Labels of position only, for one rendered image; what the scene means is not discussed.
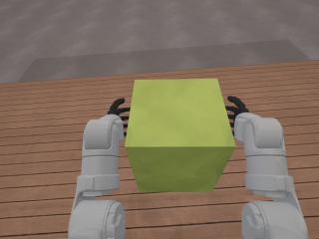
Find left robot forearm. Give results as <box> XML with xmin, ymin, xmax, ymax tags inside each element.
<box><xmin>68</xmin><ymin>114</ymin><xmax>125</xmax><ymax>236</ymax></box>

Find right robot forearm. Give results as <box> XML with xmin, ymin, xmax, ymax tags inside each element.
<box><xmin>233</xmin><ymin>113</ymin><xmax>308</xmax><ymax>239</ymax></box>

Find robot right hand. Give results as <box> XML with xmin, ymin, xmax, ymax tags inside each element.
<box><xmin>225</xmin><ymin>96</ymin><xmax>249</xmax><ymax>136</ymax></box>

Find left robot upper arm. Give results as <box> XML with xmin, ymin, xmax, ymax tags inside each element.
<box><xmin>57</xmin><ymin>199</ymin><xmax>126</xmax><ymax>239</ymax></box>

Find carton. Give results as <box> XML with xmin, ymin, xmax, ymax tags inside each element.
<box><xmin>125</xmin><ymin>79</ymin><xmax>236</xmax><ymax>192</ymax></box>

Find robot left hand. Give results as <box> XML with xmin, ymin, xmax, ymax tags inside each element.
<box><xmin>107</xmin><ymin>98</ymin><xmax>131</xmax><ymax>136</ymax></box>

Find right robot upper arm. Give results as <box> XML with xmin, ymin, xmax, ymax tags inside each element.
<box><xmin>241</xmin><ymin>200</ymin><xmax>308</xmax><ymax>239</ymax></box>

